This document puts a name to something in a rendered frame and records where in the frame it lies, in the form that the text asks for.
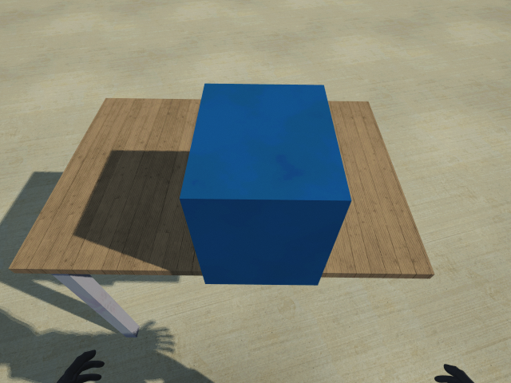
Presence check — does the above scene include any left robot hand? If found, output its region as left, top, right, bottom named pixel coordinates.
left=57, top=349, right=105, bottom=383

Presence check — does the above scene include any table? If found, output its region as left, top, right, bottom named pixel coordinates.
left=9, top=98, right=434, bottom=338

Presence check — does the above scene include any carton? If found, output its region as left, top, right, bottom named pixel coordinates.
left=180, top=84, right=351, bottom=286

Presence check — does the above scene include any right robot hand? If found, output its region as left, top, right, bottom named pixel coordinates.
left=434, top=364, right=474, bottom=383

